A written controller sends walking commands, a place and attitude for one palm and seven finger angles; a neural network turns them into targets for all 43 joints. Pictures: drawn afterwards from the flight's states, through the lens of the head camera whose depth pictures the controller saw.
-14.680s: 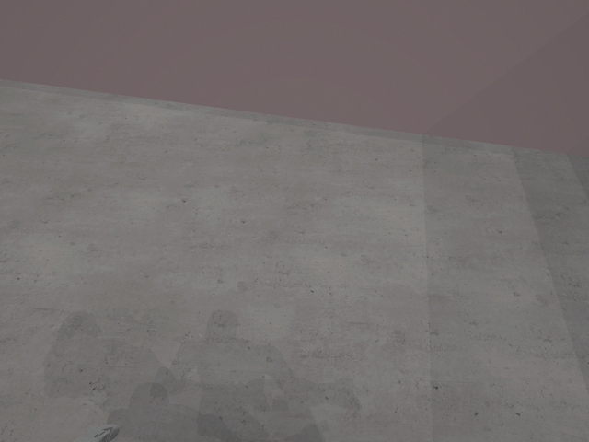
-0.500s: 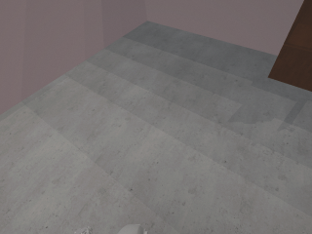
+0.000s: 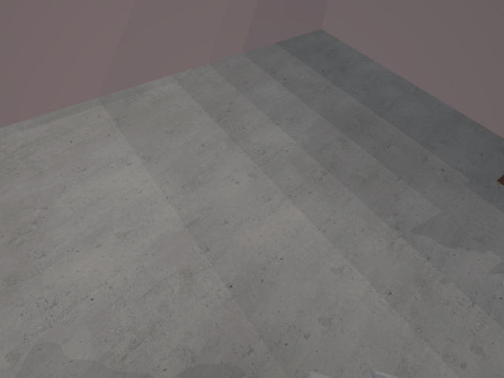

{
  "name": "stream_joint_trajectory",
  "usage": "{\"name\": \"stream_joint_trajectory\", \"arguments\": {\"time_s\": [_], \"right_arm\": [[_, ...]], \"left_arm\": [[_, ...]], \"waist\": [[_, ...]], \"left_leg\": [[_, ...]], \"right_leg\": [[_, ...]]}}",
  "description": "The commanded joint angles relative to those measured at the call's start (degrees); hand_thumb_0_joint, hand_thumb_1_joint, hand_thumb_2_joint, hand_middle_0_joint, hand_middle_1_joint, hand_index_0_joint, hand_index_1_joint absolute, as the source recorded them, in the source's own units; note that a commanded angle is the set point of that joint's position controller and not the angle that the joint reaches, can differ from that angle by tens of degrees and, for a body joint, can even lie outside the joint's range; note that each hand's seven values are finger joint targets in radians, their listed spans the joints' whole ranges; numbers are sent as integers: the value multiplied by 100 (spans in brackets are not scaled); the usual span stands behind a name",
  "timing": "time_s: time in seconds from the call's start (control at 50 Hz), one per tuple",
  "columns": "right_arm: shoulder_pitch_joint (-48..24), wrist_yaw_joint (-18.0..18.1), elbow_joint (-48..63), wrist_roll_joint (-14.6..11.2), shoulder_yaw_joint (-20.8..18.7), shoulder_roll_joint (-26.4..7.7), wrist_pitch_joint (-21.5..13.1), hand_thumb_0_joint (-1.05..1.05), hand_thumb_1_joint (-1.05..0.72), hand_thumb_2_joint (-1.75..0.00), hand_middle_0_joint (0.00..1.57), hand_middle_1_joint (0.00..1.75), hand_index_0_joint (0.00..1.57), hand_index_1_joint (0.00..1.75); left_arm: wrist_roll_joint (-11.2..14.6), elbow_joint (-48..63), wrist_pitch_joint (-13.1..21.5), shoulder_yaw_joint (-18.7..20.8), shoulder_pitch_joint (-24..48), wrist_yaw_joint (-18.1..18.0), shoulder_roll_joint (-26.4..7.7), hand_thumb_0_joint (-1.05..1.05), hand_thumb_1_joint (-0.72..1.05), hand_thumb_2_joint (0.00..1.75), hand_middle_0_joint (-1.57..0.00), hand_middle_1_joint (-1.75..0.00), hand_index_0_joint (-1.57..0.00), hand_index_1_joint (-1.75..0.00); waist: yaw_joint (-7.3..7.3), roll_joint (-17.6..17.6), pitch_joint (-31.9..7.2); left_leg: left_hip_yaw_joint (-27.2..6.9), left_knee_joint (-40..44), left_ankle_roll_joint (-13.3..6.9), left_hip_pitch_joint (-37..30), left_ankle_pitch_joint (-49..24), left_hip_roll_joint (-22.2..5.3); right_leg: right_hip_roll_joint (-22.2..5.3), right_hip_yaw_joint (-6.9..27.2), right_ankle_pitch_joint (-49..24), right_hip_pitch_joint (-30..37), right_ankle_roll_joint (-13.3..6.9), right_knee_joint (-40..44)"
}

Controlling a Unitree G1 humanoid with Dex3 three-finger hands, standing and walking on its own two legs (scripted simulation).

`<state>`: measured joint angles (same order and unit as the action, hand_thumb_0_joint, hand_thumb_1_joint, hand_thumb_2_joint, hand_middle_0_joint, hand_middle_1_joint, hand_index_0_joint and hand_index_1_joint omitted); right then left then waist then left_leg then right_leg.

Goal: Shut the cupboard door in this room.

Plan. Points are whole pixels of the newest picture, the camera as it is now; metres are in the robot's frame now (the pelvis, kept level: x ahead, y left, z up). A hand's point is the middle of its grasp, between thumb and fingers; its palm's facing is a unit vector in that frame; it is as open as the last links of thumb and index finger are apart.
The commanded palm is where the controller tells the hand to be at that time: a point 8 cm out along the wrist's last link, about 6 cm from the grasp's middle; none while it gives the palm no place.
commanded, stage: turn or walk to find it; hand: left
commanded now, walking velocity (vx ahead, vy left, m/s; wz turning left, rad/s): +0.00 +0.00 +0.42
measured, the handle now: out of the picture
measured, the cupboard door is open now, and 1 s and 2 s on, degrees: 83 83 83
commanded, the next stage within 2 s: none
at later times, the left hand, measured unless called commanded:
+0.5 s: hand out of the picture +0.05 +0.15 -0.14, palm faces +0.20 -0.94 -0.27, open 7.4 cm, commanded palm none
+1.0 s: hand out of the picture -0.07 +0.22 -0.17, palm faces +0.44 -0.86 -0.26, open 7.4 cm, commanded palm none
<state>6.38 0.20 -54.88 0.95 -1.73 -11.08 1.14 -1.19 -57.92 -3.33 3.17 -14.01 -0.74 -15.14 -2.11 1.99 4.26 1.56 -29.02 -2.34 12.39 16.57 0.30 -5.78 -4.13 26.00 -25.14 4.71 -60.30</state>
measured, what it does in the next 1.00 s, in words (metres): steps on the spot, turning left: right foot, then left foot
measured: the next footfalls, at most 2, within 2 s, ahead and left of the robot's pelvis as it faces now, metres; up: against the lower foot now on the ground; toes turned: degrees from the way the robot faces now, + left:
right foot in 0.30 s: +0.05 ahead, -0.14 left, +0.00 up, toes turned +3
left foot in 0.74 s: -0.04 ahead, +0.11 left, +0.00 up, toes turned +24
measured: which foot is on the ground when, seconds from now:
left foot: down 0.00-0.30, up 0.32-0.72, down 0.74-1.00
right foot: up 0.00-0.28, down 0.30-0.74, up 0.76-1.00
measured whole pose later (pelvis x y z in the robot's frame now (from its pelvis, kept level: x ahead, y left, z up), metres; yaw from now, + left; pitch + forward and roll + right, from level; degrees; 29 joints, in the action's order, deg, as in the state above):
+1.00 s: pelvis -0.03 +0.00 +0.00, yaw +25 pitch +0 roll -1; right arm 8.6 0.1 -54.8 1.2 -2.0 -10.8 1.1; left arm -1.1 -55.6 -3.1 3.2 -11.3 -0.6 -14.9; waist -1.0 1.3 3.7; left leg -0.2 -26.8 -1.8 12.7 14.2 0.9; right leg -4.9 -2.6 24.4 -25.7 5.2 -57.6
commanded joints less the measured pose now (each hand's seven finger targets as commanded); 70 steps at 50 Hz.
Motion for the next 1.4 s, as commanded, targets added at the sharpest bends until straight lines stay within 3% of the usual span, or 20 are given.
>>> {"name": "stream_joint_trajectory", "arguments": {"time_s": [0.0, 0.14, 0.24, 0.26, 0.28, 0.3, 0.4, 0.62, 0.68, 0.7, 0.72, 0.74, 0.86, 1.0, 1.12, 1.14, 1.18, 1.22, 1.28, 1.38], "right_arm": [[435, 80, 216, -20, -304, -1169, -104, 0, -90, -90, 20, 30, 20, 30], [596, 55, 257, 46, -410, -1190, -50, 0, -90, -90, 20, 30, 20, 30], [494, 38, 327, 12, -434, -1114, -15, 0, -90, -90, 20, 30, 20, 30], [564, 9, 343, -33, -411, -916, -30, 0, -90, -90, 20, 30, 20, 30], [685, -28, 455, -59, -343, -530, -46, 0, -90, -90, 20, 30, 20, 30], [592, 4, 522, -13, -398, -693, 42, 0, -90, -90, 20, 30, 20, 30], [882, -114, 126, 30, -412, -637, 200, 0, -90, -90, 20, 30, 20, 30], [212, -86, 270, -59, -225, -479, 86, 0, -90, -90, 20, 30, 20, 30], [736, -78, 145, -40, -242, -618, 11, 0, -90, -90, 20, 30, 20, 30], [875, -91, 140, -31, -314, -937, -48, 0, -90, -90, 20, 30, 20, 30], [1052, -67, 193, 20, -452, -1536, -74, 0, -90, -90, 20, 30, 20, 30], [1260, -27, 97, 16, -487, -1726, -29, 0, -90, -90, 20, 30, 20, 30], [473, 95, 251, 5, -302, -1147, -116, 0, -90, -90, 20, 30, 20, 30], [688, 66, 238, 33, -384, -1188, -57, 0, -90, -90, 20, 30, 20, 30], [381, 38, 382, 25, -428, -1157, 3, 0, -90, -90, 20, 30, 20, 30], [372, 17, 399, -12, -424, -1026, -9, 0, -90, -90, 20, 30, 20, 30], [426, -22, 613, -42, -359, -572, -10, 0, -90, -90, 20, 30, 20, 30], [320, -17, 457, 12, -448, -807, 146, 0, -90, -90, 20, 30, 20, 30], [743, -107, 162, 33, -404, -639, 195, 0, -90, -90, 20, 30, 20, 30], [533, -112, 150, 23, -364, -614, 223, 0, -90, -90, 20, 30, 20, 30]], "left_arm": [[34, 520, 153, 83, 193, 0, -373, 0, 90, 90, -20, -30, -20, -30], [52, 844, 165, 51, 629, -24, -240, 0, 90, 90, -20, -30, -20, -30], [83, 774, 296, 78, 98, -55, -316, 0, 90, 90, -20, -30, -20, -30], [47, 736, 355, 122, -92, -80, -566, 0, 90, 90, -20, -30, -20, -30], [-36, 729, 405, 215, -250, -132, -1021, 0, 90, 90, -20, -30, -20, -30], [3, 812, 379, 232, -223, -130, -1121, 0, 90, 90, -20, -30, -20, -30], [18, 994, 400, 97, 610, -116, -469, 0, 90, 90, -20, -30, -20, -30], [-71, 558, 342, 246, -230, -97, -905, 0, 90, 90, -20, -30, -20, -30], [1, 548, 272, 256, -10, -80, -897, 0, 90, 90, -20, -30, -20, -30], [43, 578, 227, 226, -60, -63, -686, 0, 90, 90, -20, -30, -20, -30], [65, 790, 196, 138, -92, -23, -284, 0, 90, 90, -20, -30, -20, -30], [12, 898, 139, 67, 316, -51, -312, 0, 90, 90, -20, -30, -20, -30], [36, 556, 156, 108, 246, 25, -348, 0, 90, 90, -20, -30, -20, -30], [56, 783, 171, 58, 601, -17, -275, 0, 90, 90, -20, -30, -20, -30], [85, 704, 276, 73, -15, -42, -274, 0, 90, 90, -20, -30, -20, -30], [60, 671, 329, 111, -231, -62, -422, 0, 90, 90, -20, -30, -20, -30], [-40, 740, 392, 228, -348, -108, -1151, 0, 90, 90, -20, -30, -20, -30], [19, 845, 387, 218, 43, -133, -841, 0, 90, 90, -20, -30, -20, -30], [24, 960, 427, 104, 465, -107, -483, 0, 90, 90, -20, -30, -20, -30], [-10, 793, 420, 140, 75, -119, -569, 0, 90, 90, -20, -30, -20, -30]], "waist": [[251, -909, -515], [370, -1031, -505], [73, -930, -744], [5, -352, -827], [-18, 1152, -920], [-72, 1307, -739], [355, 683, -188], [-72, 995, -540], [276, 712, -710], [374, -209, -818], [463, -1942, -757], [665, -1704, -719], [267, -1005, -582], [430, -1007, -532], [98, -974, -666], [-4, -630, -753], [-73, 1363, -709], [53, 934, -289], [333, 599, -235], [149, 684, -245]], "left_leg": [[-1173, 919, -666, -750, -3392, -1353], [-1728, 819, -754, -505, -2937, -1315], [-1891, 209, -408, 301, -2511, -941], [-1627, -238, -104, 941, -1508, -615], [-673, -1353, 299, 1925, 451, 179], [-558, -2513, 377, 1868, 1738, 232], [-495, -4087, 506, 1822, 502, -163], [238, -1463, 560, 1040, 1051, -199], [375, 204, 458, -154, -286, -182], [-324, 804, 283, -906, -891, -698], [-2127, 1029, -365, -1340, -2569, -2131], [-2286, 1138, -791, -875, -2653, -2481], [-1198, 928, -643, -716, -3101, -1419], [-1607, 802, -773, -742, -3154, -1416], [-1829, 322, -471, 199, -2518, -1020], [-1646, -24, -215, 589, -1838, -759], [-443, -2146, 378, 1972, 1683, 367], [-774, -3710, 353, 1881, 1427, 41], [-552, -4154, 496, 1861, 522, -118], [-313, -3562, 644, 1772, 578, -256]], "right_leg": [[-18, 243, -269, -486, 70, -85], [215, 223, -73, -37, 31, 1159], [353, 105, -1346, 1600, -92, 3424], [-137, 523, -1742, 2379, -199, 3951], [-1551, 1880, -2298, 2964, -721, 4205], [-2293, 2195, -2516, 2130, -1279, 4404], [-1204, 650, -2181, 1262, -1043, 4319], [-1507, 213, -3653, 2025, -1266, 3685], [-1303, -247, -2981, 1430, -768, 2971], [-970, -477, -2034, 659, -467, 2125], [-233, -700, 594, -685, -38, 1020], [-148, -197, 1133, -626, -76, 242], [-54, 245, -206, -600, 8, -229], [138, 239, 26, -295, 36, 846], [378, 51, -1075, 1342, -88, 3134], [133, 217, -1573, 1955, -137, 3811], [-2131, 2197, -2703, 2402, -1181, 4326], [-1879, 1944, -2187, 1399, -1404, 4484], [-1219, 719, -2351, 1385, -1083, 4286], [-1332, 429, -2372, 1658, -1152, 4308]]}}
